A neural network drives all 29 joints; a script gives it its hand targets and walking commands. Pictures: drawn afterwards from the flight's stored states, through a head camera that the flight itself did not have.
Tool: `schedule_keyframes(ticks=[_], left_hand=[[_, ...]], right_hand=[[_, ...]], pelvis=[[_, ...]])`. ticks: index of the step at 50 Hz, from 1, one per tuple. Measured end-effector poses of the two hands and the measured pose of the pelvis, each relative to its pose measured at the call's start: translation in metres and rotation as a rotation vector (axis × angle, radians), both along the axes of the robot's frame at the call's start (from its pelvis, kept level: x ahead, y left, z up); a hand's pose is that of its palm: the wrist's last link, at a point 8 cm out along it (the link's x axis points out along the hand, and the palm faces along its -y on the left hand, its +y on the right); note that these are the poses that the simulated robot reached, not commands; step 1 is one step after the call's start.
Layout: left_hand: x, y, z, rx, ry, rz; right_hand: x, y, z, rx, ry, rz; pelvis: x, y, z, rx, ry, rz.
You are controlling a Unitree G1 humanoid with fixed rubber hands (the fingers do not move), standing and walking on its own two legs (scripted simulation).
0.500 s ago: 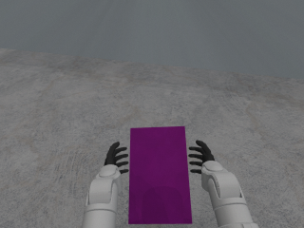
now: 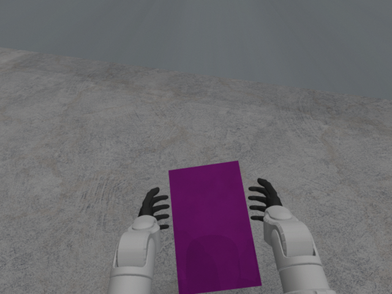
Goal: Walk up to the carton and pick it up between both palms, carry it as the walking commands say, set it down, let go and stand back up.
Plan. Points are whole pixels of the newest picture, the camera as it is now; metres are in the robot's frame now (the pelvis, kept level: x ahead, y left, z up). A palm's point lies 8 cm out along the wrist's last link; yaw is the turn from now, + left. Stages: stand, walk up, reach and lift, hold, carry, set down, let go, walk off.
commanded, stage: carry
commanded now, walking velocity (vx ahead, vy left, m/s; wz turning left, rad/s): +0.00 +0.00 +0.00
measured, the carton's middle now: (211, 223) +0.34 +0.00 -0.07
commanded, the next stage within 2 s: hold in 1.24 s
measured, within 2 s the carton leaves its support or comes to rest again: neither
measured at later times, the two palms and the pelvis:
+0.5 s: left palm (158, 248) +0.23 +0.11 +0.03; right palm (292, 252) +0.22 -0.15 +0.03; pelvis -0.06 -0.01 +0.00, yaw -2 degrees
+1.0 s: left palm (160, 256) +0.20 +0.09 +0.06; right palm (311, 258) +0.19 -0.16 +0.06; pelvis -0.08 -0.03 +0.01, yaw -2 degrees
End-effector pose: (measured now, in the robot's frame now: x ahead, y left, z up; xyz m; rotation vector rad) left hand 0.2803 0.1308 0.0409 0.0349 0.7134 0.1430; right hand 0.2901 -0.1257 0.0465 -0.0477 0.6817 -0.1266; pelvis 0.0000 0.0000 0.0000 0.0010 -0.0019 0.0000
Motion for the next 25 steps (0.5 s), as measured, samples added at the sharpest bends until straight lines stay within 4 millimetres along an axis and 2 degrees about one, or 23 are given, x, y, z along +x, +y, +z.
schedule_keyframes(ticks=[2, 7, 10, 15, 18, 25], left_hand=[[-0.004, -0.002, -0.003, 0.001, 0.012, 0.001], [-0.015, -0.006, 0.008, -0.019, -0.051, 0.015], [-0.02, -0.01, 0.002, 0.038, -0.006, -0.007], [-0.035, -0.015, -0.017, 0.037, 0.058, -0.011], [-0.042, -0.017, -0.012, -0.037, 0.016, 0.007], [-0.048, -0.025, -0.011, 0.022, 0.014, -0.035]], right_hand=[[-0.006, -0.002, -0.004, -0.003, 0.018, -0.006], [-0.024, -0.007, 0.006, 0.081, -0.044, -0.042], [-0.03, -0.01, -0.005, 0.055, 0.003, -0.03], [-0.048, -0.014, -0.026, 0.008, 0.077, -0.006], [-0.062, -0.017, -0.018, 0.082, 0.048, -0.059], [-0.07, -0.023, -0.021, 0.034, 0.057, -0.043]], pelvis=[[-0.005, -0.001, -0.001, -0.005, 0.01, 0.005], [-0.02, -0.001, -0.007, 0.01, 0.005, -0.012], [-0.025, -0.004, -0.007, 0.013, -0.006, -0.015], [-0.034, -0.01, -0.006, 0.015, 0.014, 0.0], [-0.045, -0.009, -0.006, 0.004, 0.015, -0.013], [-0.06, -0.012, -0.003, 0.014, 0.011, -0.038]])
